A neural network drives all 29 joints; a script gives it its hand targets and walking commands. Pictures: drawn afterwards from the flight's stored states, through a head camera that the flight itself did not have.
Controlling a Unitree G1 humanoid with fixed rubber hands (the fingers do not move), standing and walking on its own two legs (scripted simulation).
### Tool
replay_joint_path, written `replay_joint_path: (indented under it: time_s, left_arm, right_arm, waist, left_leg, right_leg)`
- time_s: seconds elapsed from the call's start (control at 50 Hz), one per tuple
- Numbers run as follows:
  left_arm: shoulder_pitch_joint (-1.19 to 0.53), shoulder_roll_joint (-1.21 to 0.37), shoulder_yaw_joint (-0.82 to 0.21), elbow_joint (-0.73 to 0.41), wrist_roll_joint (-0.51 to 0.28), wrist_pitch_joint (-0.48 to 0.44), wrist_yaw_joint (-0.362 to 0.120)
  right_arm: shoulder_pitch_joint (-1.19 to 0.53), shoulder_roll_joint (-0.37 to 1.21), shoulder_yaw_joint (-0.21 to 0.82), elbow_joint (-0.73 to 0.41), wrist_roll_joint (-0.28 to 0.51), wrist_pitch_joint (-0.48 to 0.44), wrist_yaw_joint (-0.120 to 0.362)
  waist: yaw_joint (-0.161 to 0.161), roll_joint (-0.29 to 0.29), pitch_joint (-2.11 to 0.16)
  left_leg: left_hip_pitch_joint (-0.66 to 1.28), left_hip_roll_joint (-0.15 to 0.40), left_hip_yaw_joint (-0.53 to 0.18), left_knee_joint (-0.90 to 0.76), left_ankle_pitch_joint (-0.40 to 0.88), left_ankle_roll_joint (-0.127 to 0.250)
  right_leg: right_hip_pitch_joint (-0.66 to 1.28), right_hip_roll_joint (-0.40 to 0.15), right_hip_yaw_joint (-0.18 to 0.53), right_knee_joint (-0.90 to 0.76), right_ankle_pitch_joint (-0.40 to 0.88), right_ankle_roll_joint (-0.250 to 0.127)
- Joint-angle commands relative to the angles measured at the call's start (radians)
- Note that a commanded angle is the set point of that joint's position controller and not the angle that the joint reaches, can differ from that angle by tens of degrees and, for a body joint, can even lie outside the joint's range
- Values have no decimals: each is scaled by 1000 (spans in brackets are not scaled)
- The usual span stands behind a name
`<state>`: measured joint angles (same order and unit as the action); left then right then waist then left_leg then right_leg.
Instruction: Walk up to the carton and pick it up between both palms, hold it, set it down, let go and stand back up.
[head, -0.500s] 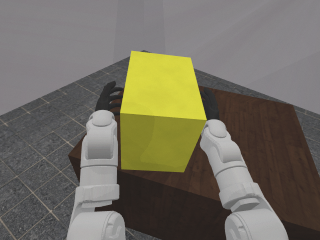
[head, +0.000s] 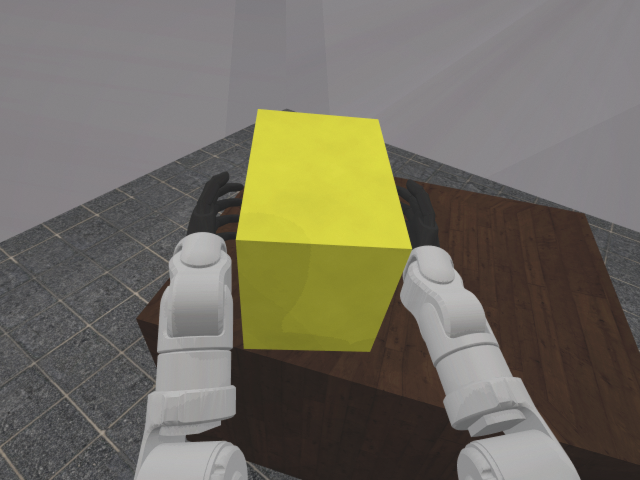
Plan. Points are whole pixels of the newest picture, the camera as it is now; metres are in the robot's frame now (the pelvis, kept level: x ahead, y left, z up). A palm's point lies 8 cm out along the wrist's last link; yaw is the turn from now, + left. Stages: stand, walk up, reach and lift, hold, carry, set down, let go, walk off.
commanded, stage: hold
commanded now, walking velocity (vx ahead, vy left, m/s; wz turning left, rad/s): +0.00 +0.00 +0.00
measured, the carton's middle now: (313, 229) +0.40 +0.00 +0.15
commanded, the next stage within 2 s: set down in 1.94 s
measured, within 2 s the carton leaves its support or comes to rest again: neither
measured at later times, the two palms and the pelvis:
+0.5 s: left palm (211, 233) +0.36 +0.13 +0.18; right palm (423, 240) +0.36 -0.13 +0.17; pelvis +0.00 +0.00 +0.00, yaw +0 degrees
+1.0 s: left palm (208, 239) +0.36 +0.13 +0.18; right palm (422, 248) +0.35 -0.12 +0.16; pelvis -0.01 +0.00 +0.00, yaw -1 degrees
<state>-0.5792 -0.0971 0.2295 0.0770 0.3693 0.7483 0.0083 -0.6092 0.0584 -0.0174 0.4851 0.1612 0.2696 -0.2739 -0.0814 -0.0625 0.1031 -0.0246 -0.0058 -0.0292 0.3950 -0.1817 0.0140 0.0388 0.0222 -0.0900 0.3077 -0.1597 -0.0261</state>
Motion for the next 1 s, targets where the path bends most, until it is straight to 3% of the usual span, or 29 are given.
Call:
replay_joint_path:
  time_s: [0.0, 0.08, 0.26, 0.44, 0.6, 0.62, 0.66, 0.84, 0.92, 0.98]
  left_arm:
    - [-722, -564, -495, -81, -162, -97, -132]
    - [-732, -561, -465, -54, -150, -92, -135]
    - [-759, -572, -494, -88, -165, -107, -122]
    - [-722, -545, -447, -55, -130, -90, -145]
    - [-747, -571, -500, -103, -164, -106, -143]
    - [-701, -583, -507, -137, -189, -106, -142]
    - [-685, -565, -516, -156, -192, -106, -140]
    - [-700, -537, -453, -86, -147, -79, -145]
    - [-753, -558, -460, -70, -160, -92, -133]
    - [-757, -577, -478, -76, -173, -101, -122]
  right_arm:
    - [-898, 544, 348, -326, 16, -82, 129]
    - [-915, 535, 318, -295, 1, -92, 141]
    - [-953, 552, 362, -325, 34, -113, 134]
    - [-911, 546, 341, -281, 28, -96, 127]
    - [-931, 564, 374, -341, 48, -101, 119]
    - [-887, 554, 394, -409, 44, -105, 115]
    - [-867, 550, 416, -419, 51, -94, 107]
    - [-862, 520, 338, -314, 10, -79, 141]
    - [-927, 522, 313, -313, -5, -102, 161]
    - [-942, 523, 316, -324, -5, -117, 165]
  waist:
    - [-13, 85, -462]
    - [-6, 89, -468]
    - [-3, 119, -567]
    - [-7, 95, -461]
    - [-23, 105, -525]
    - [-37, 95, -567]
    - [-38, 96, -575]
    - [-8, 105, -393]
    - [-4, 116, -439]
    - [-8, 124, -499]
  left_leg:
    - [128, -2, 32, -81, 155, -11]
    - [122, 2, 37, -92, 134, -4]
    - [175, -14, 31, -33, 271, -20]
    - [118, -19, 39, -73, 195, -6]
    - [154, -22, 30, -38, 276, -25]
    - [157, -19, 18, -31, 310, -17]
    - [154, -19, 10, -29, 338, -17]
    - [89, 0, 29, -104, 124, -4]
    - [102, 13, 26, -104, 123, -3]
    - [141, 18, 19, -83, 184, -10]
  right_leg:
    - [31, 17, -12, -40, 91, 67]
    - [31, 15, -12, -45, 55, 61]
    - [64, 15, -11, -25, 188, 73]
    - [94, 5, -2, -28, 186, 84]
    - [97, 12, -9, -19, 255, 84]
    - [138, 4, 9, -17, 318, 72]
    - [153, 2, 14, -7, 368, 73]
    - [62, -1, -2, -50, 72, 50]
    - [44, 8, -8, -45, 27, 39]
    - [46, 15, -9, -36, 61, 34]
